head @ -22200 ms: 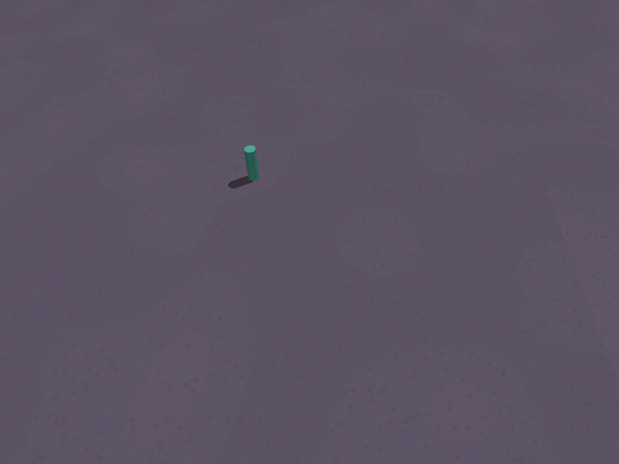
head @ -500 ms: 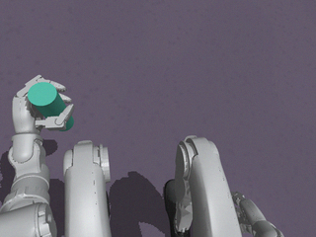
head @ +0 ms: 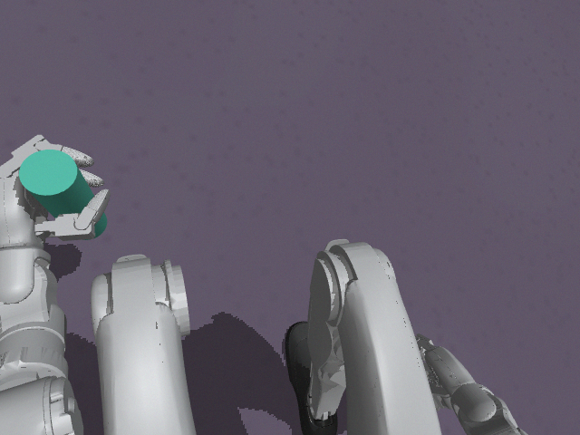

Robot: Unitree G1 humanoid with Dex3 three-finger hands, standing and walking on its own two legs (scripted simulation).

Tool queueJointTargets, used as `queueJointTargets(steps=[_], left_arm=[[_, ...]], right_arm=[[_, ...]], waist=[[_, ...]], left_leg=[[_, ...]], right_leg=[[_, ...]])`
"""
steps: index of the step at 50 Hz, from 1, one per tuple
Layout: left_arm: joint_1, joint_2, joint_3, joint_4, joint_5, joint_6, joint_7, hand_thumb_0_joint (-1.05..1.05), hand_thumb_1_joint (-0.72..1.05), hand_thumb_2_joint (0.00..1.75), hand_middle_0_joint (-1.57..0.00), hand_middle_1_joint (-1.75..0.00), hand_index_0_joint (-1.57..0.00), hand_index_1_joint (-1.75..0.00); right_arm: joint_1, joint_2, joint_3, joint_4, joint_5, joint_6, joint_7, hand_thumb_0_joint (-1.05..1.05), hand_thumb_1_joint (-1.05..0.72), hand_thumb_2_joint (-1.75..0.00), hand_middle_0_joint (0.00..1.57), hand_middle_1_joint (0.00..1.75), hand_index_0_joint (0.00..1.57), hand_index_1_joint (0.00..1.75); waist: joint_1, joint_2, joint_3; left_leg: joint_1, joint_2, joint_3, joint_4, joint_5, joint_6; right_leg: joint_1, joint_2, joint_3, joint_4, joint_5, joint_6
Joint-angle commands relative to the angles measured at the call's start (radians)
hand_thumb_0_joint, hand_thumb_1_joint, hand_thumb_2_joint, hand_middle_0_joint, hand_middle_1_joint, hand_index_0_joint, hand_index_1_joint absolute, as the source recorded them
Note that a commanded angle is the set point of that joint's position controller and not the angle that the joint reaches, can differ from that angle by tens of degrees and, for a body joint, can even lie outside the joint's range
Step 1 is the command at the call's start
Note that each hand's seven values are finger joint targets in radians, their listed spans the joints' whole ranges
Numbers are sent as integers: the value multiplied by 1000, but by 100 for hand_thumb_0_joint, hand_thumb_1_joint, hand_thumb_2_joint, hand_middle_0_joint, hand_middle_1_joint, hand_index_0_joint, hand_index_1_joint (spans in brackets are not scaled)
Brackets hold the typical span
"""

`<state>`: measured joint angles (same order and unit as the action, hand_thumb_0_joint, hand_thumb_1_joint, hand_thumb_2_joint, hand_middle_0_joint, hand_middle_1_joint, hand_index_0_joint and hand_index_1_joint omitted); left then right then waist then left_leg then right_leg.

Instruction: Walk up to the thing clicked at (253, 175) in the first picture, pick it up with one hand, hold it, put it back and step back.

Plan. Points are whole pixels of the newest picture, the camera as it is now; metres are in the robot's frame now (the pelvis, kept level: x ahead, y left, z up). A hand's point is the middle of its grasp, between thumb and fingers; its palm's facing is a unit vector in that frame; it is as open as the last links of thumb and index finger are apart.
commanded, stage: lower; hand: left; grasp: from the side
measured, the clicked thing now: (71, 201) +0.40 +0.26 -0.10
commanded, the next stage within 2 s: loosen in 1.32 s
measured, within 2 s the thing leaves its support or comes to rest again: rests again in 1.32 s
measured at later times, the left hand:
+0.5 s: hand (87, 206) +0.41 +0.25 -0.15, palm faces +0.14 -0.99 +0.01, open 7.2 cm
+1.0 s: hand (90, 209) +0.41 +0.25 -0.17, palm faces +0.18 -0.98 +0.01, open 7.2 cm
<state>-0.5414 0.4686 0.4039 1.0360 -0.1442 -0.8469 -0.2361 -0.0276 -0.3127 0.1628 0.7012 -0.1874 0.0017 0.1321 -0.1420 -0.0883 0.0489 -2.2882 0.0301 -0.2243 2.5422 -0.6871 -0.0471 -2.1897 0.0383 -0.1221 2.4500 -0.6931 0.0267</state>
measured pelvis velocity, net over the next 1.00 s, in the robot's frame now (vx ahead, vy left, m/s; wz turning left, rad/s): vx -0.02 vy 0.02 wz -0.10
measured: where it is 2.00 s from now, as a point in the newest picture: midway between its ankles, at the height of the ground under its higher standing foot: (242, 416)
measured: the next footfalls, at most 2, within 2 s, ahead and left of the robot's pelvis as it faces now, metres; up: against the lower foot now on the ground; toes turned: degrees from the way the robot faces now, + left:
none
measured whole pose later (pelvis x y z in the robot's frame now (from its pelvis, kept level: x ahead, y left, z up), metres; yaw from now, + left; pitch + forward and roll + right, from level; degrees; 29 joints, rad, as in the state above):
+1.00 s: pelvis -0.02 +0.02 -0.02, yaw -6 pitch +13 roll -16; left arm -0.58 0.73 0.45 1.34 -0.14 -1.07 -0.13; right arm -0.16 -0.37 0.46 0.59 -0.33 -0.01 0.15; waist -0.23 -0.25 0.27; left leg -2.22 0.02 -0.38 2.65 -0.69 -0.04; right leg -2.07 0.09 -0.23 2.44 -0.64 0.07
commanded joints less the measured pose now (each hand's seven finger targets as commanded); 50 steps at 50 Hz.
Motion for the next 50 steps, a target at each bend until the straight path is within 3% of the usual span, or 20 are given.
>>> queueJointTargets(steps=[1, 2, 5, 8, 13, 18, 20, 25, 30, 33, 37, 40, 45, 50], left_arm=[[-220, 174, 25, -97, -24, -88, 10, 0, 41, 123, -128, -138, -129, -136], [-223, 206, 49, -89, -28, -96, 12, 0, 40, 122, -128, -137, -130, -136], [-222, 228, 43, -63, -24, -124, 6, 0, 44, 121, -128, -137, -130, -135], [-248, 250, 45, -33, -28, -151, 3, 0, 44, 121, -128, -136, -130, -135], [-251, 317, 68, 12, -21, -185, 4, 0, 44, 119, -125, -133, -127, -132], [-249, 348, 79, 37, -29, -212, 9, 0, 43, 119, -126, -133, -128, -132], [-232, 321, 56, 77, -28, -216, 10, 0, 46, 120, -125, -133, -126, -131], [-261, 374, 67, 84, -23, -237, 35, 0, 43, 120, -124, -133, -126, -131], [-260, 378, 68, 116, -24, -261, 56, 0, 44, 124, -125, -135, -127, -134], [-253, 414, 78, 146, -12, -270, 73, 0, 45, 126, -127, -137, -129, -136], [-242, 391, 59, 145, -14, -281, 76, 0, 46, 128, -128, -139, -130, -137], [-248, 420, 67, 154, -6, -287, 86, 0, 44, 127, -127, -138, -129, -137], [-252, 417, 56, 158, -11, -296, 100, 0, 47, 130, -128, -139, -130, -138], [-239, 429, 59, 169, -3, -308, 118, 0, 47, 129, -128, -139, -130, -138]], right_arm=[[73, -276, -59, -62, -3, -15, -15, 0, -90, -90, 20, 30, 20, 30], [60, -278, -52, -68, -3, -16, -15, 0, -90, -90, 20, 30, 20, 30], [48, -295, -30, -73, -16, -19, -12, 0, -90, -90, 20, 30, 20, 30], [30, -307, -7, -80, -30, -22, -12, 0, -90, -90, 20, 30, 20, 30], [0, -328, 29, -88, -51, -23, -13, 0, -90, -90, 20, 30, 20, 30], [-15, -346, 62, -92, -72, -23, -14, 0, -91, -90, 20, 30, 20, 30], [-33, -361, 70, -101, -80, -21, -12, 0, -90, -90, 20, 30, 20, 30], [-49, -363, 107, -111, -97, -17, -10, 0, -90, -90, 20, 30, 20, 30], [-66, -380, 125, -118, -115, -18, -10, 0, -89, -90, 20, 30, 20, 30], [-74, -383, 139, -122, -123, -16, -10, 0, -89, -90, 20, 30, 20, 30], [-86, -396, 147, -132, -131, -16, -8, 0, -89, -90, 20, 30, 20, 30], [-90, -400, 158, -128, -135, -15, -8, 0, -89, -90, 20, 30, 20, 30], [-98, -401, 173, -133, -142, -16, -8, 0, -89, -90, 20, 30, 20, 30], [-109, -404, 181, -143, -148, -14, -5, 0, -89, -90, 20, 30, 20, 30]], waist=[[-45, 202, -568], [-38, 196, -559], [-52, 242, -574], [-73, 253, -547], [-77, 299, -504], [-92, 329, -509], [-109, 341, -469], [-122, 327, -451], [-146, 320, -423], [-145, 319, -393], [-157, 339, -394], [-158, 358, -379], [-173, 349, -365], [-169, 341, -345]], left_leg=[[339, 1, 103, -245, 64, 53], [331, 2, 99, -247, 46, 53], [402, 8, 85, -245, 94, 42], [401, 12, 77, -233, 80, 40], [414, 18, 63, -237, 46, 32], [453, 22, 45, -221, 128, 24], [462, 24, 28, -234, 109, 18], [431, 24, 21, -211, 101, 24], [437, 28, 7, -201, 79, 23], [414, 28, 5, -201, 56, 26], [456, 33, -11, -212, 74, 17], [460, 35, -21, -216, 84, 14], [452, 35, -27, -201, 90, 18], [449, 38, -36, -210, 66, 16]], right_leg=[[334, 37, -88, -255, 157, -45], [328, 38, -93, -254, 135, -46], [332, 41, -104, -231, 176, -49], [337, 45, -111, -234, 175, -48], [328, 50, -132, -228, 150, -50], [367, 52, -144, -207, 227, -49], [338, 51, -163, -201, 212, -49], [379, 57, -168, -211, 218, -43], [376, 61, -181, -211, 211, -38], [378, 65, -187, -216, 193, -38], [370, 66, -201, -203, 210, -39], [368, 70, -208, -194, 216, -40], [381, 73, -211, -199, 232, -36], [374, 76, -224, -201, 209, -37]])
